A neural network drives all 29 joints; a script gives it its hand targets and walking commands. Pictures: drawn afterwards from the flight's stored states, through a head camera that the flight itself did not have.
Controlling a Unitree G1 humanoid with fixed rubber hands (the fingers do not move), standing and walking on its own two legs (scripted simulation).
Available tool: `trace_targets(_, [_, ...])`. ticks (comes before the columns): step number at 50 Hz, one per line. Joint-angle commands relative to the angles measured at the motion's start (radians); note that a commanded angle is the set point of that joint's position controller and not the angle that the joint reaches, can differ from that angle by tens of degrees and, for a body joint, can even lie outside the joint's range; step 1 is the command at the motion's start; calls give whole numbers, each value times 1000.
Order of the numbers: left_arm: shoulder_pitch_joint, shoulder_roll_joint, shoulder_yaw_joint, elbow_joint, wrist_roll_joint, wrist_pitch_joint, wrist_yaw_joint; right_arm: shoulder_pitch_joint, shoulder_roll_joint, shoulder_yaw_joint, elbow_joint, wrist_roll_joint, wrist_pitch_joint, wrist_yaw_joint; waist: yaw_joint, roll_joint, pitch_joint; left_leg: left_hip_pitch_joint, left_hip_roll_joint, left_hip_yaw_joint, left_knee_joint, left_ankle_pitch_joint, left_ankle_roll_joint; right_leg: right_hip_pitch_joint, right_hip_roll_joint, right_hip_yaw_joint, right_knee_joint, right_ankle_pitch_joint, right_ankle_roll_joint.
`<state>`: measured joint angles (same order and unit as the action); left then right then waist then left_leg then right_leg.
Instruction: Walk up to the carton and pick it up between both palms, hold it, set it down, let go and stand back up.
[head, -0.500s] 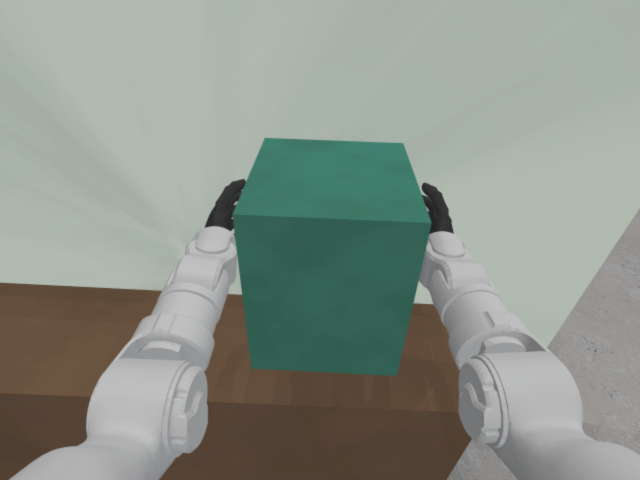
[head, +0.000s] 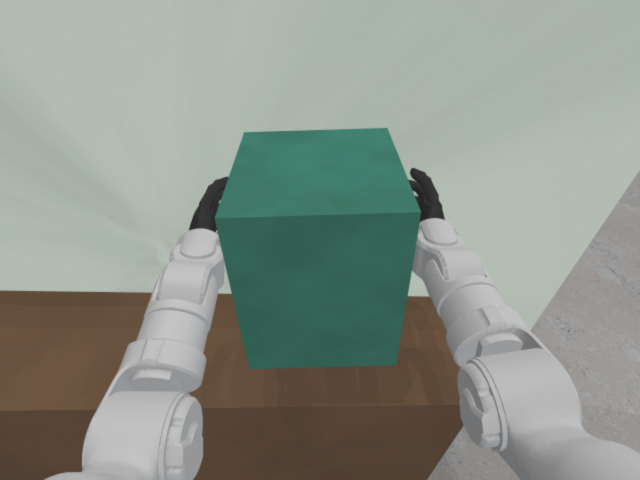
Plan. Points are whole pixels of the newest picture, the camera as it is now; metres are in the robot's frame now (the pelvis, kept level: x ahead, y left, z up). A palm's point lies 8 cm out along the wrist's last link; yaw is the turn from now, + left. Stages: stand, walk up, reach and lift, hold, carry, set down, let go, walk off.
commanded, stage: reach and lift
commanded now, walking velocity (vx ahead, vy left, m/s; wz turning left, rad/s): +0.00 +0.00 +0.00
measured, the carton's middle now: (319, 247) +0.39 +0.00 +0.13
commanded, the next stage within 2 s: hold in 0.70 s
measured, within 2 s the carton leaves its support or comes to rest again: neither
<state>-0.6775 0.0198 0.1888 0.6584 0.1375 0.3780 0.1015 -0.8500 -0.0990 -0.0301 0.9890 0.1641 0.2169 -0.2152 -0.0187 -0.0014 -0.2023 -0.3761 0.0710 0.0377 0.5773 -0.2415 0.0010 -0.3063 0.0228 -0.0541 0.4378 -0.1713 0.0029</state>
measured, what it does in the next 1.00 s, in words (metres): stands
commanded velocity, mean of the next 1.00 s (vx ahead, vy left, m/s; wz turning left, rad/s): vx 0.00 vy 0.00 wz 0.00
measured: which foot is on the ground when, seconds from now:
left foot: down 0.00-1.00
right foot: down 0.00-1.00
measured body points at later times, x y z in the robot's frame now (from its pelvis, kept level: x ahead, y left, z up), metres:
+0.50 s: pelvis +0.00 +0.00 +0.00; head -0.06 +0.02 +0.45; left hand +0.39 +0.15 +0.18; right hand +0.40 -0.14 +0.19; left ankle +0.03 +0.11 -0.73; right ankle +0.03 -0.13 -0.73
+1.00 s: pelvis -0.01 +0.00 +0.00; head -0.08 +0.02 +0.44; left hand +0.38 +0.15 +0.20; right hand +0.39 -0.14 +0.21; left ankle +0.03 +0.11 -0.73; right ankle +0.03 -0.13 -0.73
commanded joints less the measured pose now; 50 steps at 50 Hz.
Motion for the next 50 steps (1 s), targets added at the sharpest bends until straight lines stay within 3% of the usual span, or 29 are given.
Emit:
trace_targets(1, [-898,-795,-445,-397,-148,-45,-107,-820,759,279,-571,137,-38,162,-39,98,-427,357,-96,-86,-166,362,-77,261,84,25,-117,173,21])
trace_targets(2, [-889,-813,-483,-413,-154,-34,-103,-799,750,270,-557,127,-33,161,-62,119,-395,363,-96,-94,-162,373,-88,253,79,21,-108,181,22])
trace_targets(3, [-841,-772,-439,-315,-128,-15,-117,-772,704,240,-533,114,-19,156,-67,76,-331,349,-93,-98,-184,296,-75,231,73,24,-138,113,24])
trace_targets(5, [-770,-744,-377,-252,-101,3,-133,-727,705,207,-457,87,4,160,-56,47,-237,293,-87,-80,-224,201,-55,245,60,27,-148,63,26])
trace_targets(8, [-761,-746,-338,-184,-65,31,-155,-772,674,167,-422,69,4,166,-63,76,-200,288,-94,-69,-251,140,-49,244,51,18,-156,10,18])
trace_targets(9, [-810,-738,-336,-234,-70,24,-151,-765,684,193,-426,77,6,170,-51,64,-233,275,-94,-70,-242,120,-49,260,49,19,-141,3,18])
trace_targets(10, [-730,-736,-283,-137,-43,42,-163,-853,679,191,-468,70,-2,169,-25,36,-193,259,-103,-57,-255,119,-28,273,41,26,-163,7,26])
trace_targets(11, [-731,-726,-279,-206,-49,30,-159,-844,706,230,-519,88,-7,169,-6,15,-268,277,-101,-57,-244,176,-24,294,50,30,-150,64,29])
trace_targets(12, [-771,-735,-324,-256,-65,28,-152,-822,698,246,-509,105,-8,167,-16,74,-326,329,-98,-64,-227,246,-46,295,58,18,-131,113,23])
trace_targets(14, [-765,-724,-291,-233,-67,26,-146,-873,740,294,-567,129,-5,163,25,12,-311,294,-112,-51,-224,237,-25,298,54,34,-138,115,41])
trace_targets(17, [-833,-774,-370,-314,-107,28,-130,-848,715,277,-549,158,-4,169,-9,111,-381,362,-92,-75,-193,316,-59,235,70,19,-118,130,19])
trace_targets(19, [-816,-742,-359,-333,-106,28,-126,-823,720,280,-573,146,1,165,-13,51,-370,360,-90,-82,-190,336,-53,250,69,20,-124,160,23])
trace_targets(20, [-775,-757,-360,-289,-95,37,-131,-814,717,273,-584,149,5,159,-18,77,-325,340,-100,-84,-195,328,-58,250,67,25,-132,161,23])
trace_targets(23, [-769,-773,-399,-393,-111,50,-126,-819,718,328,-666,188,10,154,-13,68,-421,402,-95,-82,-172,404,-61,281,77,28,-120,226,29])
trace_targets(24, [-747,-736,-354,-310,-87,64,-135,-791,706,295,-610,168,27,147,-18,72,-340,362,-104,-75,-189,333,-53,260,63,26,-138,171,28])
trace_targets(26, [-721,-739,-359,-316,-85,82,-146,-778,706,291,-619,161,40,140,-30,48,-299,339,-104,-78,-199,292,-47,273,61,25,-147,146,30])
trace_targets(28, [-817,-752,-390,-405,-108,78,-146,-776,726,281,-606,163,43,145,-42,51,-332,342,-98,-77,-204,265,-43,257,64,23,-133,128,26])
trace_targets(29, [-814,-741,-400,-423,-95,82,-145,-717,710,260,-540,153,56,148,-59,104,-332,366,-97,-82,-207,260,-60,253,69,19,-136,102,12])
trace_targets(30, [-807,-769,-419,-442,-117,86,-145,-743,709,266,-601,163,50,145,-68,94,-354,368,-95,-84,-200,278,-62,253,68,18,-133,131,14])
trace_targets(36, [-835,-739,-386,-406,-102,109,-152,-797,706,262,-598,155,64,150,-41,82,-274,313,-106,-75,-224,168,-40,226,50,25,-158,25,24])
trace_targets(38, [-782,-763,-391,-381,-95,123,-152,-824,702,273,-647,165,60,151,-44,76,-339,351,-102,-85,-214,218,-45,254,59,18,-149,77,18])
trace_targets(39, [-768,-747,-374,-424,-91,130,-153,-787,712,295,-640,180,65,149,-28,70,-340,349,-108,-69,-207,245,-41,277,59,26,-141,112,22])
trace_targets(40, [-780,-718,-334,-405,-66,130,-154,-792,708,294,-594,175,79,152,-5,48,-269,318,-108,-65,-231,177,-30,260,57,28,-156,29,28])
trace_targets(42, [-746,-700,-309,-352,-40,150,-168,-782,707,290,-586,165,85,151,5,26,-264,310,-109,-66,-235,174,-20,275,56,28,-152,45,29])
trace_targets(45, [-743,-732,-333,-381,-64,164,-170,-841,698,298,-688,185,84,142,-16,25,-278,319,-116,-66,-234,187,-18,286,51,27,-161,60,29])
trace_targets(46, [-756,-729,-338,-327,-63,163,-170,-883,694,283,-687,170,81,147,-14,27,-258,295,-115,-73,-248,129,-16,260,54,25,-161,4,27])
trace_targets(47, [-802,-726,-325,-377,-62,162,-179,-841,690,263,-634,168,85,143,-33,51,-277,303,-119,-63,-242,126,-22,275,49,19,-160,1,28])
trace_targets(48, [-829,-751,-398,-475,-100,152,-170,-847,709,273,-696,178,78,148,-42,59,-346,336,-104,-80,-228,197,-29,276,60,13,-143,66,22])
trace_targets(50, [-799,-755,-379,-461,-99,153,-157,-836,719,319,-704,206,87,142,-23,56,-354,352,-111,-74,-206,268,-31,284,61,22,-130,137,28])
